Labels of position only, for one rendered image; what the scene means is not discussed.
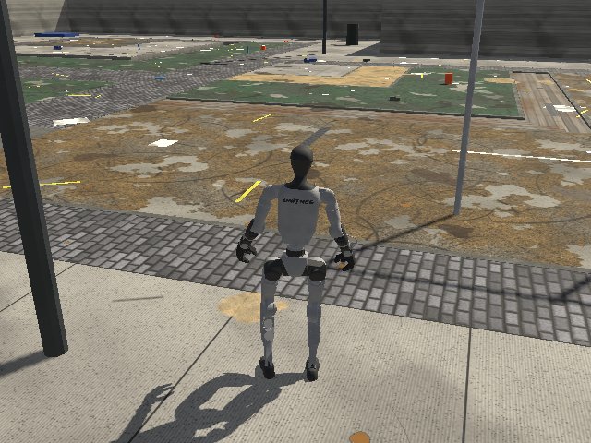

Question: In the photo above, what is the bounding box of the robot right thigh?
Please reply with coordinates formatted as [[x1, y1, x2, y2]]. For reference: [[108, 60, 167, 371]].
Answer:
[[307, 257, 326, 321]]

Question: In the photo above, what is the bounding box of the robot head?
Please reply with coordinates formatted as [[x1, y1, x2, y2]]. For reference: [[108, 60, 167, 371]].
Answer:
[[284, 146, 315, 190]]

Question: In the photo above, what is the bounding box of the right robot forearm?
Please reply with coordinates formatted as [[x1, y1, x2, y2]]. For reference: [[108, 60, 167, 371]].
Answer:
[[334, 224, 353, 257]]

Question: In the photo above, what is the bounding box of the right robot hand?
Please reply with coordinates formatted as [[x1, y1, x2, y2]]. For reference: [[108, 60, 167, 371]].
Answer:
[[334, 251, 356, 271]]

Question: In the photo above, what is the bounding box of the right robot upper arm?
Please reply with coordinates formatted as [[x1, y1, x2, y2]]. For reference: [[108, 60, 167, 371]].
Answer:
[[319, 187, 344, 238]]

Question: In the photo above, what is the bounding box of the left robot forearm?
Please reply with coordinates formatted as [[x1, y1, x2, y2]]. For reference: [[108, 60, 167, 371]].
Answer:
[[239, 219, 259, 249]]

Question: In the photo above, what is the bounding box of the left robot upper arm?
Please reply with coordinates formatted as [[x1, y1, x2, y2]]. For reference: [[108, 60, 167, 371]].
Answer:
[[250, 185, 281, 233]]

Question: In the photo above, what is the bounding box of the left robot hand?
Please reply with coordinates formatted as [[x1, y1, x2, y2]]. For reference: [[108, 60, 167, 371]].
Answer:
[[236, 239, 257, 263]]

